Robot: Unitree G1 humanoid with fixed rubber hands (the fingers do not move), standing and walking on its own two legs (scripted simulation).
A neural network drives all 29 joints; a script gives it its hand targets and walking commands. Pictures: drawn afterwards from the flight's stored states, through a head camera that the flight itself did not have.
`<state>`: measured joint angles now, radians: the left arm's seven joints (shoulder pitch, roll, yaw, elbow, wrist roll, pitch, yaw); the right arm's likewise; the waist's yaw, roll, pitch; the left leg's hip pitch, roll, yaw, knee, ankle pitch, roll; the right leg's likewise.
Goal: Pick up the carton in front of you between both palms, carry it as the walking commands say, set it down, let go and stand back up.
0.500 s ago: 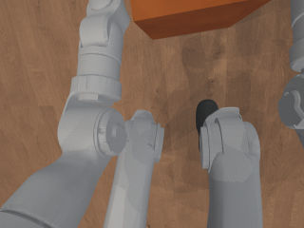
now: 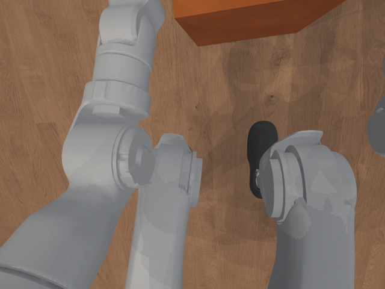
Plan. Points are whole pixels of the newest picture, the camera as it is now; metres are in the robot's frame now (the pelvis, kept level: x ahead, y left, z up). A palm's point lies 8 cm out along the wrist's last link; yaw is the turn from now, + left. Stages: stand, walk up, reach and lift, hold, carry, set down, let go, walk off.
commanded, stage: set down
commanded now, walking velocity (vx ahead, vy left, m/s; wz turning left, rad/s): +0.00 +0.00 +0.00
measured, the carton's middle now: out of the picture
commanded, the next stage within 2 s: let go in 1.88 s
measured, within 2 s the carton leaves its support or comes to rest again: neither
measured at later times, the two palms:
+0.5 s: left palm out of the picture +0.56 +0.07 -0.19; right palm out of the picture +0.56 -0.25 -0.19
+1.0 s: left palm out of the picture +0.58 +0.10 -0.16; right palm out of the picture +0.58 -0.29 -0.15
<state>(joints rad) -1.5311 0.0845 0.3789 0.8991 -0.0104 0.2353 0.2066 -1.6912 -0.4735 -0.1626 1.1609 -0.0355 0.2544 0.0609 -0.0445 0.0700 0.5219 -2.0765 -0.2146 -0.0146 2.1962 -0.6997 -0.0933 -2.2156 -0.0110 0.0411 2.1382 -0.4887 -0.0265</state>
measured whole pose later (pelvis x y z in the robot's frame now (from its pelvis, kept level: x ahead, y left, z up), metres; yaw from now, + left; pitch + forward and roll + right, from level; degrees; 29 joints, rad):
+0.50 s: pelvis +0.01 +0.00 -0.01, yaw +1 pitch +32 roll +4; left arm -1.51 0.09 0.41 0.91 0.04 0.21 0.11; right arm -1.65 -0.46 -0.34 1.14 -0.15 0.21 0.17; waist -0.06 0.07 0.52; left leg -2.11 -0.20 0.00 2.24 -0.71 -0.07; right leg -2.23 -0.03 0.04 2.19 -0.52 -0.03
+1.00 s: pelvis +0.00 -0.01 +0.00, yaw +2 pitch +33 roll +4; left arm -1.56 0.27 0.16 0.90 -0.21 0.21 0.23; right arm -1.70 -0.64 -0.08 1.18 0.16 0.15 0.08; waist -0.04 0.06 0.52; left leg -2.11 -0.12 0.03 2.20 -0.67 -0.05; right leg -2.23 -0.03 0.03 2.16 -0.50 -0.05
